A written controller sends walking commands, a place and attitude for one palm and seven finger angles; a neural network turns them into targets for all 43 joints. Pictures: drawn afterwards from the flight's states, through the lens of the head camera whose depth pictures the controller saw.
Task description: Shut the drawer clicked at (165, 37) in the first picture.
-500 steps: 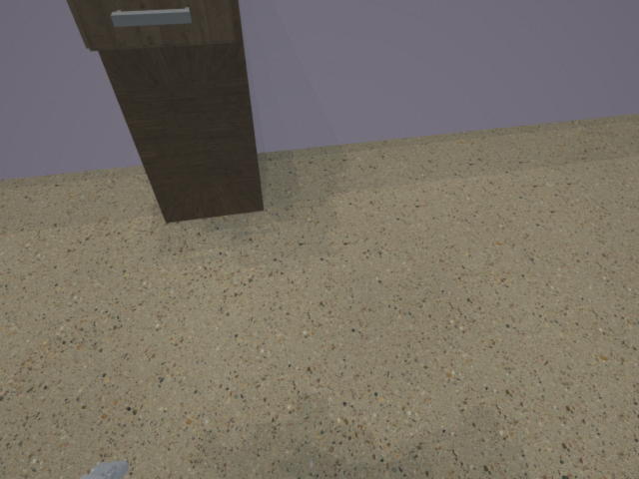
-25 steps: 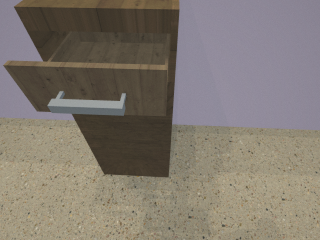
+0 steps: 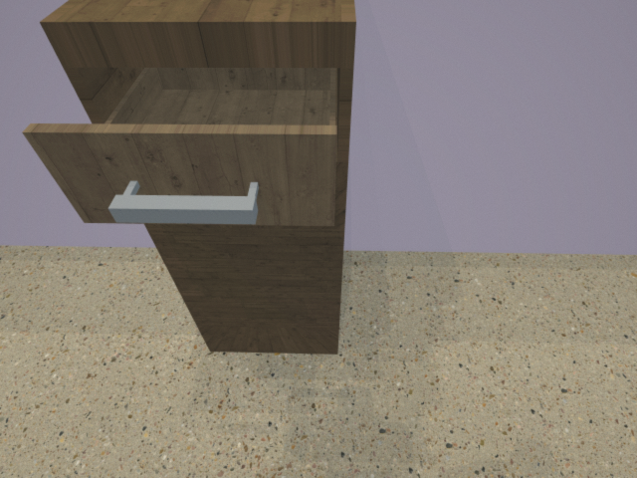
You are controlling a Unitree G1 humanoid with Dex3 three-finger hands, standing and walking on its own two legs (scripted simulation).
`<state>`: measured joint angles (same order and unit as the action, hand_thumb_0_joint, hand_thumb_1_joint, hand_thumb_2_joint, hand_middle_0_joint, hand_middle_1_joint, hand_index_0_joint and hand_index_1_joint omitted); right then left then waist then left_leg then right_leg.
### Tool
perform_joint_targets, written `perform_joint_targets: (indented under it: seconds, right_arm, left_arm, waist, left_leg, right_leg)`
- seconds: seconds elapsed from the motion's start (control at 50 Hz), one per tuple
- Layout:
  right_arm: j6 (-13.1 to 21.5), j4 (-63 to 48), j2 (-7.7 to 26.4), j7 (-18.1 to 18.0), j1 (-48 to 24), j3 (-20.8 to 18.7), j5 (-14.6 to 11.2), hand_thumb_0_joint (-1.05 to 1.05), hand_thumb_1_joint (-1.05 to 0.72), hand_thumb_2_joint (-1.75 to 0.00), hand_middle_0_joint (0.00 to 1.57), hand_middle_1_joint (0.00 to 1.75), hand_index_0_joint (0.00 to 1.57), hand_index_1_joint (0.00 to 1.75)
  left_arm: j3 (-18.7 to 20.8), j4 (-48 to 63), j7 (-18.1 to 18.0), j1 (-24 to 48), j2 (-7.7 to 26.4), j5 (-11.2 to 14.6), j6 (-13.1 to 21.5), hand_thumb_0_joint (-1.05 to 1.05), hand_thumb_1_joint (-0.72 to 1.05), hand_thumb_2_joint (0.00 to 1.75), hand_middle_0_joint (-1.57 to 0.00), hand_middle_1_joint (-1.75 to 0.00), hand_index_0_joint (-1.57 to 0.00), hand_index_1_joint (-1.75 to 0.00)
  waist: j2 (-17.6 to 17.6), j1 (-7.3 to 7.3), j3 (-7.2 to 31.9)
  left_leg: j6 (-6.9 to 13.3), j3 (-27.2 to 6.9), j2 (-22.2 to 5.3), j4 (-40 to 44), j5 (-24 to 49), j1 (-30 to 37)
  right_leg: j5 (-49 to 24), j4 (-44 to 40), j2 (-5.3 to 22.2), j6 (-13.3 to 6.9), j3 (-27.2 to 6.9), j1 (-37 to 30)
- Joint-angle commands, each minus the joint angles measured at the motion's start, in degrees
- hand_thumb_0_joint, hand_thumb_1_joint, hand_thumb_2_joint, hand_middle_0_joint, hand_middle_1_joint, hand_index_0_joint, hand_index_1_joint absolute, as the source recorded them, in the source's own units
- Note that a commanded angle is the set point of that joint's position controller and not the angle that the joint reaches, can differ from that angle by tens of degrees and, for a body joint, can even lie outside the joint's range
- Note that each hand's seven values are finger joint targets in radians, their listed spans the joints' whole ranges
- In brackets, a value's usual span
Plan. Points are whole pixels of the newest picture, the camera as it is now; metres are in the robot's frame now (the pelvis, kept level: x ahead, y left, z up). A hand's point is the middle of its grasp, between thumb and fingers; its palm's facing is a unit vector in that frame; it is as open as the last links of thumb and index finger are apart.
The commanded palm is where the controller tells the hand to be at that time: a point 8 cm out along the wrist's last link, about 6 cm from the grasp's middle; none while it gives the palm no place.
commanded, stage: raise the hand and make a fist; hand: left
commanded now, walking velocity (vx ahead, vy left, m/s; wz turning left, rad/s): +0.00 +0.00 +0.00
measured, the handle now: (189, 198) +0.43 +0.20 +0.13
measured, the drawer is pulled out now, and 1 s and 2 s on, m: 0.17 0.17 0.17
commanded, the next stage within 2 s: bring the fist close to the handle in 1.94 s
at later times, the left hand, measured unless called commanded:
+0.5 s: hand (194, 471) +0.14 +0.15 -0.01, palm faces +0.09 -1.00 -0.02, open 5.7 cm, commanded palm +0.13 +0.21 +0.02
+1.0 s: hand (145, 377) +0.19 +0.18 +0.12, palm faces +0.10 -0.99 -0.10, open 3.4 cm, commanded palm +0.16 +0.21 +0.12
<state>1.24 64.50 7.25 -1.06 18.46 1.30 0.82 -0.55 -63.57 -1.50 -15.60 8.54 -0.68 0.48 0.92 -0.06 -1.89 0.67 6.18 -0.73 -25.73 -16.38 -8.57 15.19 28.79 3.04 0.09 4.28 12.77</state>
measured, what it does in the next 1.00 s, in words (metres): stands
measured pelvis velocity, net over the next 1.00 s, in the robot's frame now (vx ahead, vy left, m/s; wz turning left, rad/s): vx -0.01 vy -0.01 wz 0.03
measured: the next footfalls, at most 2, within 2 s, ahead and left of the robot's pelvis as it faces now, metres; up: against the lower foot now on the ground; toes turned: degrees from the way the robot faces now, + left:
none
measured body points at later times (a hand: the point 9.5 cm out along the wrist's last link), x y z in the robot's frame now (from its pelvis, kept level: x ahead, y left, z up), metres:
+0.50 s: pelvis -0.02 -0.02 -0.04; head +0.00 -0.01 +0.41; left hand +0.13 +0.21 -0.01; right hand +0.24 -0.26 -0.04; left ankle -0.03 +0.11 -0.74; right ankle +0.00 -0.12 -0.74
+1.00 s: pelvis -0.01 -0.01 -0.02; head -0.01 -0.03 +0.43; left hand +0.18 +0.23 +0.12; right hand +0.15 -0.25 -0.10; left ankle -0.03 +0.11 -0.74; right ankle +0.00 -0.12 -0.74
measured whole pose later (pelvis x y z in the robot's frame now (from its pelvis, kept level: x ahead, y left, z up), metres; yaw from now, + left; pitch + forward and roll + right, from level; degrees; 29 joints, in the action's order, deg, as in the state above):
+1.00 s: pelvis -0.01 -0.01 -0.02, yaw +2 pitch +1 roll +0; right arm 15.5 33.5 15.4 -2.4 19.5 1.3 -2.6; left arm 11.6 21.1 10.0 -25.2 13.5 15.3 5.7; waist 2.1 -1.4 2.7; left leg -0.4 3.4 -2.6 -38.5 -21.5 -18.2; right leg 19.4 38.1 2.3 -1.0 6.6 20.0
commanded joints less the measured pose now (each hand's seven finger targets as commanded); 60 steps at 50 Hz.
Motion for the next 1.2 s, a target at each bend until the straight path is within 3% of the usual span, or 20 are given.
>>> perform_joint_targets:
  seconds: [0.0,0.02,0.04,0.06,0.08,0.1,0.16,0.24,0.3,0.34,0.44,0.48,0.56,0.6,0.68,0.78,0.94,0.98,1.14,1.18]
  right_arm:
    - [0.78,-1.08,5.33,-0.59,3.32,-1.08,0.00,0.00,-0.90,-0.90,0.20,0.30,0.20,0.30]
    - [0.68,-5.15,8.48,-0.07,-2.42,-2.02,-0.74,0.00,-0.90,-0.90,0.20,0.30,0.20,0.30]
    - [10.32,-25.82,17.85,-2.75,-3.27,-3.06,-3.73,0.00,-0.90,-0.90,0.20,0.30,0.20,0.30]
    - [15.80,-22.33,12.38,-4.65,-7.73,-1.28,-2.88,0.00,-0.90,-0.90,0.20,0.30,0.20,0.30]
    - [17.85,-19.04,12.27,-4.50,-7.02,-2.25,-3.23,0.00,-0.90,-0.90,0.20,0.30,0.20,0.30]
    - [18.36,-18.55,9.67,-3.57,-4.12,-2.31,-3.83,0.00,-0.90,-0.90,0.20,0.30,0.20,0.30]
    - [21.39,-25.59,13.45,-3.87,-6.66,-3.62,-2.91,0.00,-0.90,-0.90,0.20,0.30,0.20,0.30]
    - [21.28,-32.70,12.91,-0.97,-8.88,-5.61,-1.60,0.00,-0.90,-0.90,0.20,0.30,0.20,0.30]
    - [18.23,-38.95,14.70,1.81,-12.09,-6.80,-1.17,0.00,-0.90,-0.90,0.20,0.30,0.20,0.30]
    - [15.97,-43.20,14.02,1.56,-14.02,-6.76,-1.60,0.00,-0.90,-0.90,0.20,0.30,0.20,0.30]
    - [12.59,-46.96,11.25,0.15,-9.58,-5.45,-1.98,0.00,-0.90,-0.90,0.20,0.30,0.20,0.30]
    - [12.84,-45.74,11.77,-0.22,-6.51,-4.62,-1.20,0.00,-0.90,-0.90,0.20,0.30,0.20,0.30]
    - [16.30,-42.10,13.20,-1.51,-6.27,-3.06,-2.36,0.00,-0.90,-0.90,0.20,0.30,0.20,0.30]
    - [17.26,-41.38,13.84,-2.44,-6.88,-2.63,-2.90,0.00,-0.90,-0.90,0.20,0.30,0.20,0.30]
    - [16.62,-41.63,14.32,-3.26,-9.26,-2.15,-3.85,0.00,-0.90,-0.90,0.20,0.30,0.20,0.30]
    - [14.35,-44.26,10.93,-3.22,-14.95,-0.78,-3.91,0.00,-0.90,-0.90,0.20,0.30,0.20,0.30]
    - [19.59,-42.56,12.39,-1.22,-8.92,-1.18,-3.29,0.00,-0.90,-0.90,0.20,0.30,0.20,0.30]
    - [20.52,-41.59,13.40,-1.96,-9.03,-1.07,-3.57,0.00,-0.90,-0.90,0.20,0.30,0.20,0.30]
    - [20.95,-40.86,12.80,-3.43,-11.03,-0.03,-3.84,0.00,-0.90,-0.90,0.20,0.30,0.20,0.30]
    - [19.96,-40.19,12.72,-3.28,-12.25,0.41,-3.75,0.00,-0.90,-0.90,0.20,0.30,0.20,0.30]
  left_arm:
    - [0.91,1.13,-0.46,-4.45,4.69,0.24,0.83,0.00,0.90,0.90,-0.20,-0.30,-0.20,-0.30]
    - [0.93,-0.77,-2.73,-7.23,6.81,-0.34,1.26,0.00,0.90,0.90,-0.20,-0.30,-0.20,-0.30]
    - [7.21,89.60,-1.95,35.84,18.71,11.21,14.37,0.00,0.90,0.90,-0.22,-0.32,-0.22,-0.32]
    - [6.30,75.10,-4.43,10.23,14.75,6.25,10.49,0.00,0.90,0.90,-0.24,-0.34,-0.24,-0.34]
    - [3.74,69.81,-7.29,7.74,10.35,7.26,7.17,0.00,0.90,0.90,-0.26,-0.37,-0.26,-0.37]
    - [-2.97,59.55,-7.15,-9.01,-1.69,7.25,1.32,0.00,0.90,0.90,-0.28,-0.39,-0.28,-0.39]
    - [-2.30,73.90,-4.24,-2.55,0.30,8.60,7.23,0.00,0.90,0.90,-0.34,-0.45,-0.34,-0.45]
    - [1.68,60.89,5.94,-23.92,-2.62,10.98,18.68,0.00,0.90,0.90,-0.42,-0.54,-0.42,-0.54]
    - [9.20,61.24,15.99,-26.68,3.49,13.77,27.16,0.00,0.90,0.90,-0.48,-0.60,-0.48,-0.60]
    - [13.29,68.02,16.38,-25.92,8.36,12.69,25.62,0.00,0.90,0.90,-0.52,-0.65,-0.52,-0.65]
    - [11.92,88.54,10.31,-10.56,7.94,12.87,24.02,0.00,0.90,0.90,-0.62,-0.75,-0.62,-0.75]
    - [10.08,95.62,9.16,-0.83,8.51,12.97,27.44,0.00,0.90,0.90,-0.66,-0.80,-0.66,-0.80]
    - [1.83,93.30,14.69,5.77,4.96,14.17,31.81,0.00,0.90,0.90,-0.74,-0.88,-0.74,-0.88]
    - [0.73,90.31,18.22,9.11,6.40,14.67,28.66,0.00,0.90,0.90,-0.78,-0.93,-0.78,-0.93]
    - [10.33,75.35,20.10,0.00,14.01,13.58,13.64,0.00,0.90,0.90,-0.86,-1.01,-0.86,-1.01]
    - [20.99,84.61,13.98,-5.49,13.88,19.82,3.39,0.00,0.90,0.90,-0.96,-1.12,-0.96,-1.12]
    - [10.75,99.71,12.35,-2.58,9.09,16.43,10.09,0.00,0.90,0.90,-1.12,-1.30,-1.12,-1.30]
    - [9.29,97.48,13.84,0.10,9.26,16.52,8.54,0.00,0.90,0.90,-1.16,-1.34,-1.16,-1.34]
    - [12.28,102.33,10.22,11.16,12.18,14.15,0.36,0.00,0.90,0.90,-1.32,-1.51,-1.32,-1.51]
    - [14.17,100.07,9.45,13.64,13.35,14.40,-2.21,0.00,0.90,0.90,-1.36,-1.56,-1.36,-1.56]
  waist:
    - [-1.50,-0.41,-1.99]
    - [-7.77,-2.03,-4.14]
    - [5.76,4.72,25.64]
    - [14.64,-0.78,24.15]
    - [14.30,0.34,18.43]
    - [9.60,0.87,12.21]
    - [-5.69,3.36,2.72]
    - [-19.18,-2.71,0.92]
    - [-10.02,-4.63,3.20]
    - [-3.95,-6.48,8.51]
    - [6.66,-2.83,14.35]
    - [1.81,1.53,14.59]
    - [2.82,5.24,11.31]
    - [1.69,5.78,11.79]
    - [-4.44,0.47,12.06]
    - [-7.71,-6.14,16.51]
    - [2.91,-1.49,10.26]
    - [-1.75,-0.17,6.24]
    - [2.35,-3.27,10.43]
    - [-1.14,-3.71,9.93]
  left_leg:
    - [1.50,-5.65,-5.48,6.10,6.62,-4.22]
    - [-0.43,-4.22,-6.90,-4.38,9.96,-9.15]
    - [1.01,-5.30,0.16,1.58,16.34,5.94]
    - [0.84,-4.00,-1.20,2.47,24.38,7.67]
    - [-0.87,-3.89,-1.47,1.83,18.85,2.91]
    - [-0.48,-5.24,-1.89,2.52,16.21,-1.27]
    - [0.57,-6.87,-0.36,-1.06,6.40,-7.41]
    - [-0.48,-5.45,1.18,-8.49,2.05,-19.64]
    - [-1.53,-3.05,3.04,-13.95,2.70,-22.20]
    - [-0.40,-1.32,3.62,-14.97,4.43,-22.89]
    - [0.55,-2.60,2.44,-16.60,6.60,-18.38]
    - [1.09,-4.66,1.46,-18.79,6.80,-17.42]
    - [1.36,-6.49,0.51,-19.95,1.55,-16.14]
    - [1.57,-7.10,0.46,-19.56,0.17,-16.03]
    - [1.36,-6.91,0.77,-15.29,-0.22,-18.87]
    - [0.22,-5.66,1.26,-10.77,7.56,-16.91]
    - [0.72,-4.80,0.65,-7.47,9.37,-8.51]
    - [1.18,-5.60,0.58,-7.02,5.78,-9.05]
    - [0.74,-6.80,0.68,-1.58,7.78,-2.92]
    - [0.75,-6.77,0.49,-0.93,9.93,-2.54]
  right_leg:
    - [-7.22,-4.59,3.23,-1.99,-4.43,-1.76]
    - [-24.54,-4.39,6.28,-1.24,-6.69,-0.82]
    - [-20.93,-0.76,0.14,-2.04,-3.82,-7.22]
    - [-12.16,1.44,-1.43,-3.30,-3.12,-5.93]
    - [-6.65,1.35,-1.40,-2.55,-0.78,-2.27]
    - [-5.90,0.11,-1.32,-1.60,0.49,0.62]
    - [-0.62,-1.29,-1.78,-0.59,2.06,7.33]
    - [5.77,4.96,-2.39,-0.86,2.07,12.68]
    - [0.00,9.37,-1.28,-2.54,-0.57,9.90]
    - [-4.84,11.89,-0.90,-2.55,-1.48,7.13]
    - [-7.85,12.52,-1.92,-1.81,-3.22,9.02]
    - [-8.03,12.54,-2.86,-0.97,-3.31,12.37]
    - [-0.76,10.24,-2.93,-0.98,-3.66,16.72]
    - [0.91,8.57,-2.60,-0.73,-4.57,15.14]
    - [4.90,4.38,-1.05,-0.10,-5.62,8.44]
    - [-6.60,4.18,0.25,0.51,-4.07,-4.29]
    - [-9.78,3.07,-2.04,-0.16,-0.55,2.64]
    - [-4.24,0.46,-2.28,0.10,-0.93,4.29]
    - [-5.32,-0.51,-2.45,-0.71,1.01,-0.92]
    - [-7.82,-1.12,-2.68,-0.75,1.11,-2.34]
